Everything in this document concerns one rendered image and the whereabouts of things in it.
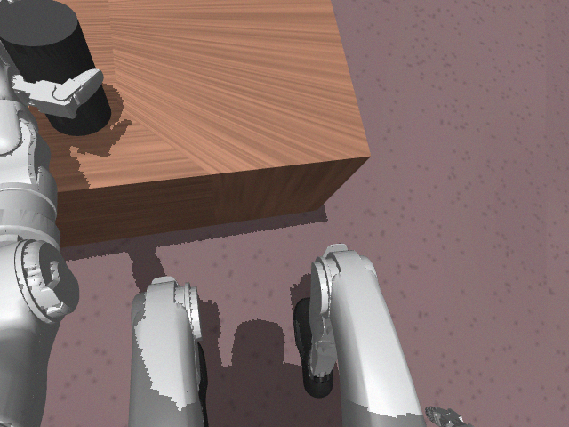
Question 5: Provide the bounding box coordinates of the left robot hand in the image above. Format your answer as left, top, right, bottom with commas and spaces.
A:
0, 0, 104, 119

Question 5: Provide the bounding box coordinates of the right robot hand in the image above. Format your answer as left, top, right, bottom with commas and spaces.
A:
425, 407, 474, 427

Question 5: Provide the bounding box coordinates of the can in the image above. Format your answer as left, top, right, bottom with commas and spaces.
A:
0, 0, 111, 136

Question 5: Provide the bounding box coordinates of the left robot arm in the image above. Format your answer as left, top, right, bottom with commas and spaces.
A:
0, 100, 79, 427

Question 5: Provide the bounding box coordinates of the right robot foot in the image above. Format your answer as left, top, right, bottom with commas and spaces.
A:
293, 297, 333, 399

